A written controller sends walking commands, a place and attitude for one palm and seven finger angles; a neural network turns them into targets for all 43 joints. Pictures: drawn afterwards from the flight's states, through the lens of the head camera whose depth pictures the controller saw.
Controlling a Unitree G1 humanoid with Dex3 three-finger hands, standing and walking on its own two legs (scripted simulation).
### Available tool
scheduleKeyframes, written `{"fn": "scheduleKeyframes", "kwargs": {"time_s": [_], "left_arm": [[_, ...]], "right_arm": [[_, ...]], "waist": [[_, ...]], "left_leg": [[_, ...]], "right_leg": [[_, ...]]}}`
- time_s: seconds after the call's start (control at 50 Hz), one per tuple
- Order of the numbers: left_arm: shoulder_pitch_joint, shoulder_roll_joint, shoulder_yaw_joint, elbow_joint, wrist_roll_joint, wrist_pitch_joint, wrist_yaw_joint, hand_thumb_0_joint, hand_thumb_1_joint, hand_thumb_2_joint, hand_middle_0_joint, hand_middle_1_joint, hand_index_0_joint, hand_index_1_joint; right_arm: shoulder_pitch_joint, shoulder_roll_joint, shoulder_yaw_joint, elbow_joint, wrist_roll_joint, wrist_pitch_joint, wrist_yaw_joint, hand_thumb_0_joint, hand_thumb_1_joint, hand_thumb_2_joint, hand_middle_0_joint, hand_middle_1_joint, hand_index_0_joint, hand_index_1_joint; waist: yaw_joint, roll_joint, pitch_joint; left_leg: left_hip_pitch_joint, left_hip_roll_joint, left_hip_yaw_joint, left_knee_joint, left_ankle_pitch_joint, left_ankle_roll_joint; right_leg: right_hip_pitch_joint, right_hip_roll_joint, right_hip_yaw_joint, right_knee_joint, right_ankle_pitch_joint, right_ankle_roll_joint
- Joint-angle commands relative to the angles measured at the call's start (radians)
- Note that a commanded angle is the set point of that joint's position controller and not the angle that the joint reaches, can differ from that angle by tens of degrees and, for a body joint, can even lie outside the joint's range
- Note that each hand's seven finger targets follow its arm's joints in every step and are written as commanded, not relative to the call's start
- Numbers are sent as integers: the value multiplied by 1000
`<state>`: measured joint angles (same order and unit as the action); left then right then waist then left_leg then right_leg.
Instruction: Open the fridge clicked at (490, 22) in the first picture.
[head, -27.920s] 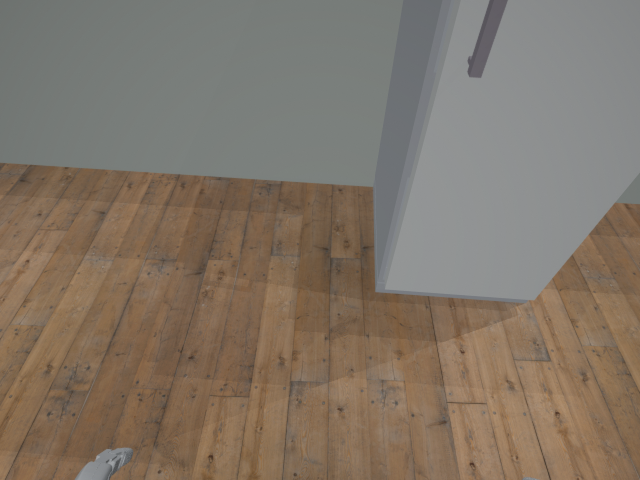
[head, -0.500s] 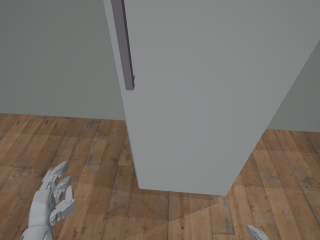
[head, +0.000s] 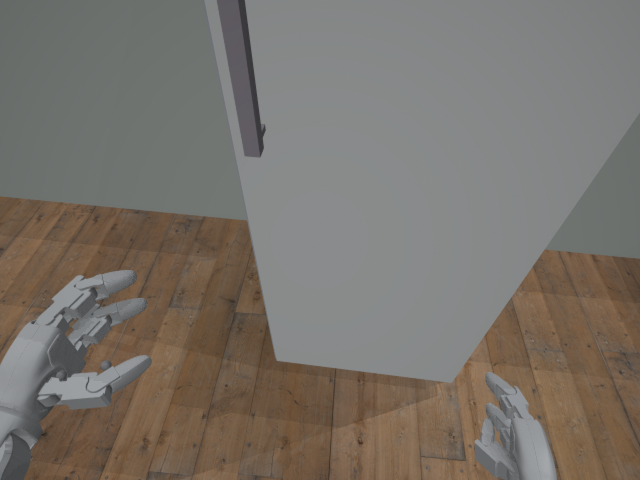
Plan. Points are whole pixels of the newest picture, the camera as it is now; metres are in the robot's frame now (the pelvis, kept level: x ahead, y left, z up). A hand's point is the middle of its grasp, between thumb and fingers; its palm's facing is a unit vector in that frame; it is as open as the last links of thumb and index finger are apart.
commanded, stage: raise the hand to about handle height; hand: left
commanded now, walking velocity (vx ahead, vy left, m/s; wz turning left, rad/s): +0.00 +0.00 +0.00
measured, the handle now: (241, 30) +0.51 +0.13 +0.30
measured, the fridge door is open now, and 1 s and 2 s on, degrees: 0 0 0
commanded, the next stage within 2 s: move the hooked fingers beside the handle in 1.40 s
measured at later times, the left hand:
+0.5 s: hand (16, 259) +0.25 +0.29 +0.21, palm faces +0.04 -0.99 -0.14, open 13.1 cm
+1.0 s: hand out of the picture +0.29 +0.30 +0.28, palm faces +0.05 -0.99 -0.15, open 14.0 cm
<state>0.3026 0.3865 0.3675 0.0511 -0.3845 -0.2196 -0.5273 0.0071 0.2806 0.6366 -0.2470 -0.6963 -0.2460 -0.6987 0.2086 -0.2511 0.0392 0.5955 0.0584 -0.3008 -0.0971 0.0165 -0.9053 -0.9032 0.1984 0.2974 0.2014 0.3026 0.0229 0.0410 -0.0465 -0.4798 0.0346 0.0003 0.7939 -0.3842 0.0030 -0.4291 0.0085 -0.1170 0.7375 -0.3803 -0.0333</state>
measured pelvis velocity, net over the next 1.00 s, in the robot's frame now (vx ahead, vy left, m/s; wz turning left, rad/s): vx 0.01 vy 0.01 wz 0.01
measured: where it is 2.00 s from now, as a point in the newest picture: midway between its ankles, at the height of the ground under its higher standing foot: outside the picture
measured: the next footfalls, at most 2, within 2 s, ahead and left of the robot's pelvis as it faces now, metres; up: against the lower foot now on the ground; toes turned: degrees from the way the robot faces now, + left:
none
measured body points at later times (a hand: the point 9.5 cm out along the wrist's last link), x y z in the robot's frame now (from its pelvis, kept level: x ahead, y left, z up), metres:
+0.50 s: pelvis +0.01 +0.02 +0.02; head -0.02 +0.01 +0.47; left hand +0.24 +0.34 +0.22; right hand +0.20 -0.20 -0.03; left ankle +0.01 +0.12 -0.71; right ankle +0.00 -0.10 -0.71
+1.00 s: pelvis +0.01 +0.01 +0.03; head -0.02 -0.02 +0.48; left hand +0.29 +0.35 +0.29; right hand +0.22 -0.20 -0.04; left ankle +0.01 +0.12 -0.71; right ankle +0.00 -0.10 -0.71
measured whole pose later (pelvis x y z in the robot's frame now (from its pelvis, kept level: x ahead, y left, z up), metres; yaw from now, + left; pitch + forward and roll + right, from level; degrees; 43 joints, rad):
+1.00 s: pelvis +0.01 +0.01 +0.03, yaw +1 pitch -3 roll +0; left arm -0.32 0.61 0.50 0.11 -0.32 0.41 -0.51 -0.01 -0.50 0.30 -0.30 -1.20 -0.30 -1.20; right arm 0.17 -0.30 0.11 0.62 0.12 -0.20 -0.09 0.02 -0.90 -0.90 0.20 0.30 0.20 0.30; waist 0.06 0.08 -0.02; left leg -0.17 -0.02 0.02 0.45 -0.23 0.03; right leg -0.14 -0.02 -0.10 0.44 -0.25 -0.01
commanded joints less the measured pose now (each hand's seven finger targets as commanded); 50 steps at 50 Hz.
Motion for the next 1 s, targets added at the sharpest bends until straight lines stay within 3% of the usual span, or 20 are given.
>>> {"fn": "scheduleKeyframes", "kwargs": {"time_s": [0.0, 0.02, 0.06, 0.08, 0.16, 0.22, 0.26, 0.36, 0.4, 0.48, 0.54, 0.62, 0.68, 0.72, 0.76, 0.82, 0.86, 0.9, 0.96, 0.98], "left_arm": [[-45, 266, 258, -226, -91, 6, 45, 0, 60, 540, -260, -840, -260, -840], [-54, 247, 249, -262, -101, 0, 55, 0, 37, 530, -262, -855, -262, -855], [-54, 233, 244, -277, -110, 1, 74, 0, -10, 510, -265, -885, -265, -885], [-66, 210, 217, -286, -106, 6, 74, 0, -33, 500, -267, -900, -267, -900], [-148, 200, 147, -219, -70, 87, 54, 0, -127, 460, -273, -960, -273, -960], [-274, 254, 151, -290, -39, 132, 54, 0, -197, 430, -278, -1005, -278, -1005], [-331, 314, 193, -367, -26, 142, 75, 0, -243, 410, -282, -1035, -282, -1035], [-401, 343, 245, -383, -25, 156, 104, 0, -360, 360, -290, -1110, -290, -1110], [-432, 326, 239, -313, -34, 197, 98, 0, -407, 340, -293, -1140, -293, -1140], [-503, 310, 186, -188, -17, 335, 69, 0, -500, 300, -300, -1200, -300, -1200], [-613, 336, 166, -240, 3, 404, 58, 0, -500, 300, -300, -1200, -300, -1200], [-725, 426, 231, -370, 8, 403, 63, 0, -500, 300, -300, -1200, -300, -1200], [-755, 479, 293, -366, 0, 395, 69, 0, -500, 300, -300, -1200, -300, -1200], [-768, 478, 304, -274, -5, 421, 69, 0, -500, 300, -300, -1200, -300, -1200], [-790, 478, 292, -192, 2, 464, 62, 0, -500, 300, -300, -1200, -300, -1200], [-882, 453, 216, -111, 29, 540, 46, 0, -500, 300, -300, -1200, -300, -1200], [-930, 449, 175, -108, 45, 565, 38, 0, -500, 300, -300, -1200, -300, -1200], [-951, 467, 176, -108, 50, 584, 24, 0, -500, 300, -300, -1200, -300, -1200], [-840, 488, 225, -124, 25, 576, -2, 0, -500, 300, -300, -1200, -300, -1200], [-845, 507, 253, -163, 19, 564, -5, 0, -500, 300, -300, -1200, -300, -1200]], "right_arm": [[-72, -120, -49, -183, 3, -56, -13, 0, -900, -900, 200, 300, 200, 300], [-75, -118, -44, -184, 2, -62, -9, 0, -900, -900, 200, 300, 200, 300], [-76, -116, -39, -181, 0, -75, -2, 0, -900, -900, 200, 300, 200, 300], [-69, -120, -38, -175, 2, -79, 0, 0, -900, -900, 200, 300, 200, 300], [-59, -139, -38, -154, 13, -86, -8, 0, -900, -900, 200, 300, 200, 300], [-66, -141, -36, -151, 17, -89, -18, 0, -900, -900, 200, 300, 200, 300], [-77, -135, -28, -154, 11, -93, -21, 0, -900, -900, 200, 300, 200, 300], [-91, -123, -11, -138, 9, -88, -22, 0, -900, -900, 200, 300, 200, 300], [-98, -120, -5, -130, 15, -75, -22, 0, -900, -900, 200, 300, 200, 300], [-107, -134, 2, -128, 31, -36, -18, 0, -900, -900, 200, 300, 200, 300], [-130, -133, 5, -156, 37, -18, -16, 0, -900, -900, 200, 300, 200, 300], [-161, -119, 16, -175, 31, -7, -14, 0, -900, -900, 200, 300, 200, 300], [-167, -116, 22, -160, 26, 1, -12, 0, -900, -900, 200, 300, 200, 300], [-167, -119, 23, -145, 29, 7, -11, 0, -900, -900, 200, 300, 200, 300], [-170, -127, 20, -129, 35, 16, -7, 0, -900, -900, 200, 300, 200, 300], [-174, -138, 20, -129, 48, 30, -6, 0, -900, -900, 200, 300, 200, 300], [-187, -139, 19, -138, 52, 33, -3, 0, -900, -900, 200, 300, 200, 300], [-190, -143, 18, -150, 54, 38, -3, 0, -900, -900, 200, 300, 200, 300], [-197, -145, 15, -165, 54, 51, 8, 0, -900, -900, 200, 300, 200, 300], [-203, -146, 15, -172, 54, 55, 10, 0, -900, -900, 200, 300, 200, 300]], "waist": [[39, -38, -198], [42, 2, -197], [48, 12, -174], [37, 26, -181], [16, 0, -69], [13, 41, -100], [29, 52, -124], [44, 87, -135], [42, 105, -91], [33, 69, -17], [31, 54, -71], [43, 68, -187], [51, 81, -203], [50, 73, -160], [52, 64, -110], [31, 64, -72], [30, 53, -79], [30, 31, -136], [49, -30, -189], [52, -18, -222]], "left_leg": [[99, -27, -33, -148, 267, 24], [119, -30, -31, -161, 280, 22], [143, -27, -28, -178, 298, 19], [166, -28, -23, -188, 306, 21], [178, -19, -27, -232, 249, 27], [231, -22, -38, -276, 228, 32], [271, -20, -47, -299, 247, 32], [339, -21, -57, -346, 286, 20], [334, -24, -58, -367, 264, 13], [317, -23, -59, -396, 226, 12], [355, -28, -68, -399, 240, 17], [428, -34, -67, -392, 314, 20], [443, -37, -61, -395, 366, 20], [426, -37, -61, -400, 357, 18], [408, -36, -55, -403, 343, 21], [398, -37, -58, -408, 308, 21], [405, -35, -60, -403, 309, 24], [421, -41, -63, -397, 316, 29], [423, -43, -54, -380, 348, 33], [427, -48, -48, -378, 359, 34]], "right_leg": [[182, -28, 130, -184, 273, 47], [186, -21, 113, -180, 290, 41], [194, -14, 101, -186, 323, 35], [187, -12, 92, -187, 342, 35], [132, -5, 89, -238, 255, 34], [148, -4, 69, -258, 207, 30], [184, 0, 61, -269, 210, 21], [228, 8, 43, -291, 245, 10], [222, 5, 39, -304, 240, 9], [204, 1, 43, -336, 220, 11], [216, -3, 43, -336, 230, 11], [273, -2, 47, -339, 283, 5], [304, 0, 45, -347, 334, 1], [285, -1, 39, -353, 335, 2], [275, -7, 45, -370, 329, 1], [225, -15, 46, -373, 297, 7], [231, -22, 60, -376, 296, 4], [245, -22, 59, -365, 305, 6], [296, -24, 66, -357, 354, 8], [312, -24, 65, -348, 372, 10]]}}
